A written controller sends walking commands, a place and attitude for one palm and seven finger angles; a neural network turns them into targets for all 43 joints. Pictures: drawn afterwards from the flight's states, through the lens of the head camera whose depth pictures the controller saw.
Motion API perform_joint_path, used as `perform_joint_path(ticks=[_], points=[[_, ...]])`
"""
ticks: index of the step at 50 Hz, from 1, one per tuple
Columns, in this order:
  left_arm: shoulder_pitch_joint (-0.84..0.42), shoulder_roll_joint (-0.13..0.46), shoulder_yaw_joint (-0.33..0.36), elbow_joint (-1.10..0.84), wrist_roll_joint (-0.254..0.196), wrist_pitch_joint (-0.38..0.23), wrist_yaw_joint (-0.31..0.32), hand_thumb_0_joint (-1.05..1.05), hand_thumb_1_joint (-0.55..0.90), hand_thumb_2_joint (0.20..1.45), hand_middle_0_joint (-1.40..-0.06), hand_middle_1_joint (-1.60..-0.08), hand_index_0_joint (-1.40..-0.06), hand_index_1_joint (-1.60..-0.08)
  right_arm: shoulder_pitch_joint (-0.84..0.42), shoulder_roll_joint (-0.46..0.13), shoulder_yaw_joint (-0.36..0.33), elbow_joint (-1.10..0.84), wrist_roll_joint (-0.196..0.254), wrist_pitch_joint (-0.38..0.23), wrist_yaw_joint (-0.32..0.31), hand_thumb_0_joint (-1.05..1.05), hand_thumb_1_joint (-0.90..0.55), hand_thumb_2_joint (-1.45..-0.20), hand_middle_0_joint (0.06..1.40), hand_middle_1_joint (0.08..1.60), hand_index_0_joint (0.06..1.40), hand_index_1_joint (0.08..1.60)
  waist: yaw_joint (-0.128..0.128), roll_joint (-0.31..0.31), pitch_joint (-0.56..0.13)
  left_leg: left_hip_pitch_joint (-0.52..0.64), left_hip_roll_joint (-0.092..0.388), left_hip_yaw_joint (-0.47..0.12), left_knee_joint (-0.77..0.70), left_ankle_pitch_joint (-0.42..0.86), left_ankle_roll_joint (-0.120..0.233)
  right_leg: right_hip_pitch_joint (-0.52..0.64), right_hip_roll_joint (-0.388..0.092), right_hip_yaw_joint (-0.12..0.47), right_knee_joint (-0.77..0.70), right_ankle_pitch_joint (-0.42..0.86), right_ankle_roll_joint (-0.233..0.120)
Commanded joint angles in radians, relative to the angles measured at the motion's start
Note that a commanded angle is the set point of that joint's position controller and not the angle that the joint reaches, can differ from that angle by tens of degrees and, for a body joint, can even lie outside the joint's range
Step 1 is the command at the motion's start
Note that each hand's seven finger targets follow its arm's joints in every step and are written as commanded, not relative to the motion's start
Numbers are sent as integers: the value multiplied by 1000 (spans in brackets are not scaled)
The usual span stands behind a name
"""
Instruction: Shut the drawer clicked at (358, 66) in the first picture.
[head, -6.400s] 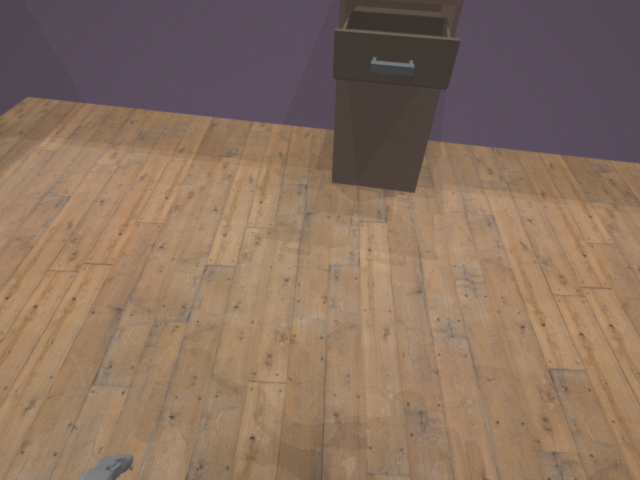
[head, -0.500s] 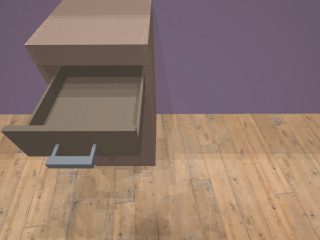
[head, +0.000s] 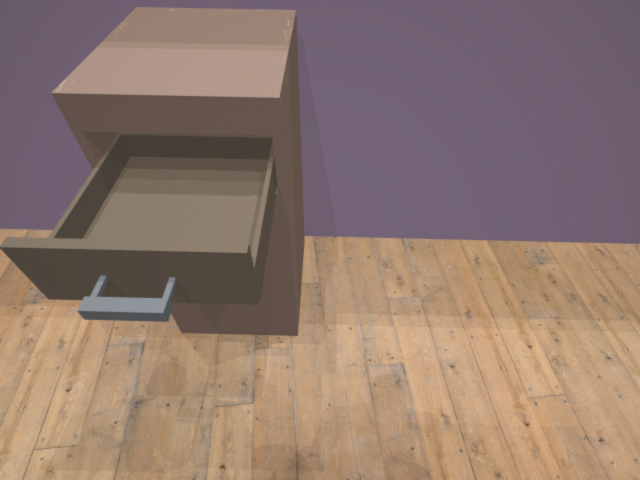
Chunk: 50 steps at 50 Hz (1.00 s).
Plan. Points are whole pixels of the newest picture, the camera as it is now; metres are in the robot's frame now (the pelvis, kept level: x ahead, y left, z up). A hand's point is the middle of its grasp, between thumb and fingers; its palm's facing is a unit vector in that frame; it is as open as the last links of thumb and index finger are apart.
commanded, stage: come to a stop and stand still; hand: left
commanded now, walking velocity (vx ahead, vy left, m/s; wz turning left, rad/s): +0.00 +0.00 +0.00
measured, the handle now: (131, 296) +0.37 +0.31 -0.03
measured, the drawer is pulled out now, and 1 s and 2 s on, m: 0.29 0.29 0.29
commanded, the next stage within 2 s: look again from close up in 0.02 s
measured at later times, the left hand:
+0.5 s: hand out of the picture +0.01 +0.24 -0.18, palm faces +0.02 -0.98 -0.20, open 7.4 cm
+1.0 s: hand out of the picture +0.01 +0.21 -0.18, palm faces +0.04 -0.99 -0.15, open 7.4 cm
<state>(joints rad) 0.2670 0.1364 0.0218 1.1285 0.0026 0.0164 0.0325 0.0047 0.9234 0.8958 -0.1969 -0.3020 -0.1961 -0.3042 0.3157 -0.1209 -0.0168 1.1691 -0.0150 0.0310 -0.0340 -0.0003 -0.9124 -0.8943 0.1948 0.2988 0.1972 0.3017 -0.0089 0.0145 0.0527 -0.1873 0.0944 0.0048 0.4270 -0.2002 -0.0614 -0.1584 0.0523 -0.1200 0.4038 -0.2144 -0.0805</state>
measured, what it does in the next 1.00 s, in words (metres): shifts its weight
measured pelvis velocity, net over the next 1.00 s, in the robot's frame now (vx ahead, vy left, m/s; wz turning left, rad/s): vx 0.04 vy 0.06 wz -0.01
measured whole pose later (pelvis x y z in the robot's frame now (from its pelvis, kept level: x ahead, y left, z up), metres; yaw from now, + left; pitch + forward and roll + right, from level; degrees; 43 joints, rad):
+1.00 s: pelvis +0.04 +0.06 -0.01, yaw -1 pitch +0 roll +0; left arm 0.35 0.11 0.01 1.11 0.03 -0.02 0.02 0.00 0.90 0.90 -0.20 -0.30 -0.19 -0.30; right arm 0.33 -0.15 0.01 1.11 -0.02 -0.01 -0.02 0.00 -0.91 -0.89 0.20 0.30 0.20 0.30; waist 0.01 0.00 0.01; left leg -0.20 -0.02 0.06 0.55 -0.35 0.04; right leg -0.21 -0.04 -0.07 0.56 -0.34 0.00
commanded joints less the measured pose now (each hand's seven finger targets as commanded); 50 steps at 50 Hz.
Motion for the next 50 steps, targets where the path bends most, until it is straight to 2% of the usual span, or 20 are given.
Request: perform_joint_path(ticks=[1,5,6,7,8,9,11,13,15,16,17,19,22,30,35,37,40,43,47,50], points=[[42,104,19,-33,4,-22,6,0,900,900,-200,-300,-200,-300,79,-61,-7,-18,-4,-17,-5,0,-900,-900,200,300,200,300,2,-31,64,-7,-1,7,-36,-28,49,-113,-179,203,-213,-207,44],[72,90,16,-21,4,-27,5,0,900,900,-200,-300,-200,-300,89,-59,-4,-20,-1,-25,-7,0,-900,-900,200,300,200,300,4,-24,62,-9,4,1,-55,-8,50,-99,-170,192,-192,-157,41],[178,114,11,-2,24,-68,46,0,900,900,-200,-300,-200,-300,-37,-96,-6,-84,-1,-53,4,0,-900,-900,200,300,200,300,60,-84,82,-171,-34,73,200,-131,17,-10,-251,298,-133,596,159],[166,157,16,-36,23,-79,42,0,900,900,-200,-300,-200,-300,45,-50,-3,-128,5,-38,4,0,-900,-900,200,300,200,300,-8,-24,-49,-148,-27,-22,283,-182,52,44,-329,309,-87,604,104],[121,138,9,-48,20,-77,31,0,900,900,-200,-300,-200,-300,43,-46,-8,-121,8,-34,7,0,-900,-900,200,300,200,300,-12,37,-45,-121,-15,-10,300,-193,58,-27,-313,258,-105,401,13],[94,142,10,-59,23,-74,26,0,900,900,-200,-300,-200,-300,63,-28,-4,-116,10,-34,14,0,-900,-900,200,300,200,300,-24,7,-87,-91,-26,19,269,-179,53,-41,-281,234,-124,210,-43],[56,134,16,-86,22,-66,23,0,900,900,-200,-300,-200,-300,111,-35,1,-127,5,-41,19,0,-900,-900,200,300,200,300,-37,-83,-81,-21,-49,39,121,-102,59,-79,-233,177,-86,10,-36],[61,83,5,-80,13,-54,19,0,900,900,-200,-300,-200,-300,132,-63,2,-118,0,-55,14,0,-900,-900,200,300,200,300,-34,-39,-16,-9,-18,-18,17,-44,78,-156,-172,163,-34,-142,1],[90,54,0,-81,12,-43,16,0,900,900,-200,-300,-200,-300,118,-98,2,-133,-8,-64,9,0,-900,-900,200,300,200,300,-1,78,34,-124,57,-103,-66,-41,108,-112,-124,126,23,-107,23],[93,57,-2,-77,14,-35,13,0,900,900,-200,-300,-200,-300,82,-99,4,-134,-6,-63,7,0,-900,-900,200,300,200,300,12,137,51,-174,57,-133,-123,-109,114,-72,-112,102,46,-108,32],[105,56,-6,-72,17,-33,10,0,900,900,-200,-300,-200,-300,60,-104,6,-136,-4,-62,5,0,-900,-900,200,300,200,300,22,132,82,-206,57,-142,-155,-156,119,-57,-108,96,54,-82,38],[120,55,-11,-62,18,-34,4,0,900,900,-200,-300,-200,-300,51,-108,6,-142,-2,-63,4,0,-900,-900,200,300,200,300,29,60,109,-236,39,-141,-180,-234,120,-50,-114,105,44,-55,40],[120,61,-13,-62,17,-34,2,0,900,900,-200,-300,-200,-300,67,-116,8,-134,-2,-67,4,0,-900,-900,200,300,200,300,26,9,97,-205,32,-141,-191,-213,120,-50,-125,111,34,-37,43],[108,75,-13,-61,16,-35,2,0,900,900,-200,-300,-200,-300,76,-121,12,-106,-1,-72,3,0,-900,-900,200,300,200,300,16,12,12,-99,29,-125,-174,-87,120,-39,-139,108,28,4,49],[117,75,-16,-47,13,-39,4,0,900,900,-200,-300,-200,-300,72,-111,17,-86,1,-73,2,0,-900,-900,200,300,200,300,14,-26,-5,-59,15,-87,-125,21,117,-28,-153,123,10,45,52],[118,70,-18,-38,12,-41,5,0,900,900,-200,-300,-200,-300,71,-109,19,-78,2,-76,0,0,-900,-900,200,300,200,300,12,-10,-4,-41,10,-73,-107,91,115,-28,-157,129,12,78,52],[124,79,-12,-35,19,-40,2,0,900,900,-200,-300,-200,-300,84,-119,18,-63,-1,-68,4,0,-900,-900,200,300,200,300,9,11,-18,-33,9,-67,-103,-68,122,-35,-146,112,39,-51,40],[128,74,-7,-38,26,-39,-4,0,900,900,-200,-300,-200,-300,68,-123,13,-70,-3,-60,9,0,-900,-900,200,300,200,300,17,31,62,-113,8,-80,-118,-245,135,-65,-140,109,57,-151,27],[165,91,5,-35,26,-45,-6,0,900,900,-200,-300,-200,-300,50,-101,14,-89,-4,-59,14,0,-900,-900,200,300,200,300,30,-54,117,-183,-46,-23,-8,-225,126,-61,-187,200,0,-208,-6],[243,143,30,-23,21,-56,1,0,900,900,-200,-300,-200,-300,33,-76,15,-115,-8,-64,16,0,-900,-900,200,300,200,300,49,-205,59,-278,-101,78,199,-179,98,81,-327,355,-76,-62,-78]])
